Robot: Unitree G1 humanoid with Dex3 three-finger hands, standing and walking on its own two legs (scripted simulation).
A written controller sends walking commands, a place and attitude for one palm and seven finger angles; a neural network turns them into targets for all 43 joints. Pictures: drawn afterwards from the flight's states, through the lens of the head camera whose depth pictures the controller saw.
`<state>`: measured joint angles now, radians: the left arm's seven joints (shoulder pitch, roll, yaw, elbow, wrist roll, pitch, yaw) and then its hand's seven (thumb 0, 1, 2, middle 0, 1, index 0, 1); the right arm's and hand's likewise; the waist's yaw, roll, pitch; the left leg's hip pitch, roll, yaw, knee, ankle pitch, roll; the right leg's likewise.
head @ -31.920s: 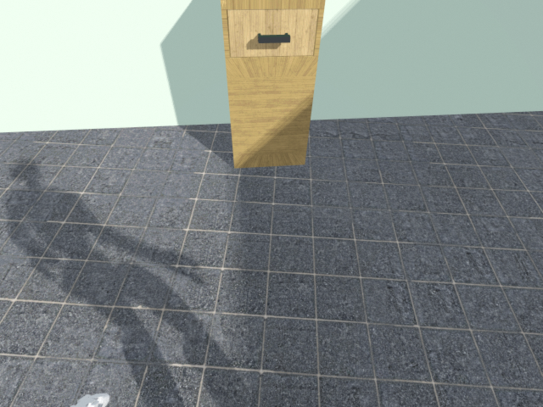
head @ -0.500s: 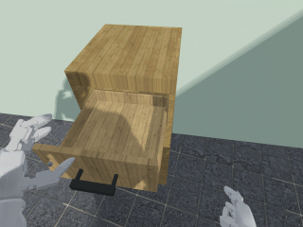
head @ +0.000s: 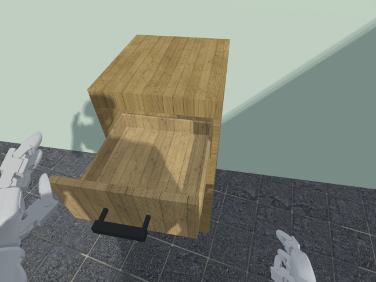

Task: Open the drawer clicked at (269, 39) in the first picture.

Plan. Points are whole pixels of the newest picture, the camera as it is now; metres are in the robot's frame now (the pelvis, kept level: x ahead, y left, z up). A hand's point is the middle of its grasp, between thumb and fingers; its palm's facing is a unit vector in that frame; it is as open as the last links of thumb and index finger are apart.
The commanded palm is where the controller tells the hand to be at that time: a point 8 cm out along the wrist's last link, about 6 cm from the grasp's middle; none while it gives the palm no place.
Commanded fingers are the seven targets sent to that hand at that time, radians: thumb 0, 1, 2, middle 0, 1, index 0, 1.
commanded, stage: step back with the hand held close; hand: left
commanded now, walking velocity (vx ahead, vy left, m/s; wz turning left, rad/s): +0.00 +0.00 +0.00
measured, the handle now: (122, 222) +0.26 +0.20 -0.05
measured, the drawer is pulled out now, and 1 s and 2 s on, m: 0.29 0.29 0.29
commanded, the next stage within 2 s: stop stepping back and stand still in 1.32 s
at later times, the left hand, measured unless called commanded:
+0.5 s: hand (28, 234) +0.14 +0.25 +0.16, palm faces +0.38 -0.78 -0.49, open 7.4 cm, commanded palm +0.07 +0.29 +0.17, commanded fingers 0.00 0.90 0.90 -0.20 -0.30 -0.20 -0.30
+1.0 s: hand (9, 272) +0.09 +0.25 +0.16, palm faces +0.39 -0.80 -0.45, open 7.4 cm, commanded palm +0.01 +0.29 +0.17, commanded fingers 0.00 0.90 0.90 -0.20 -0.30 -0.20 -0.30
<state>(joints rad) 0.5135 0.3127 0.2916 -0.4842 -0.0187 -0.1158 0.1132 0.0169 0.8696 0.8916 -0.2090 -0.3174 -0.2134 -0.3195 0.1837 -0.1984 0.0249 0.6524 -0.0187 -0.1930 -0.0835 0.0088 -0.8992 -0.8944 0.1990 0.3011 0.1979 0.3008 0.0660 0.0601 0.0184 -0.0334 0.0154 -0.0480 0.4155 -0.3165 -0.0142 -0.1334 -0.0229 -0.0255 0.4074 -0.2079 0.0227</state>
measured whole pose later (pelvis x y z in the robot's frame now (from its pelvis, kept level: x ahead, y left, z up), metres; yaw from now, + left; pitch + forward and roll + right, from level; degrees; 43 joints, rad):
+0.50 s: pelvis -0.05 +0.01 -0.01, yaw +2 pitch +1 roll +0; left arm 0.63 0.39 0.38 -0.59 -0.04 -0.20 0.13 0.02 0.89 0.90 -0.21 -0.30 -0.21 -0.30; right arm 0.16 -0.21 -0.01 0.56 0.00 -0.08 -0.10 0.01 -0.90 -0.89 0.20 0.30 0.20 0.30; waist 0.01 0.00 0.02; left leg -0.28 -0.03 -0.07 0.55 -0.29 0.00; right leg -0.36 -0.07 -0.04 0.52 -0.18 0.04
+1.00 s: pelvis -0.11 +0.01 -0.02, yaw +2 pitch +3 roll -1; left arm 0.60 0.39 0.39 -0.63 -0.02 -0.25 0.15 0.02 0.89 0.90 -0.21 -0.30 -0.21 -0.30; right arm 0.20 -0.21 0.00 0.59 -0.01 -0.12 -0.07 0.01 -0.90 -0.89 0.20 0.30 0.20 0.30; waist -0.01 -0.01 0.01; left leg -0.45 -0.01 -0.08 0.64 -0.23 -0.02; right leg -0.41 0.00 0.00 0.58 -0.22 0.01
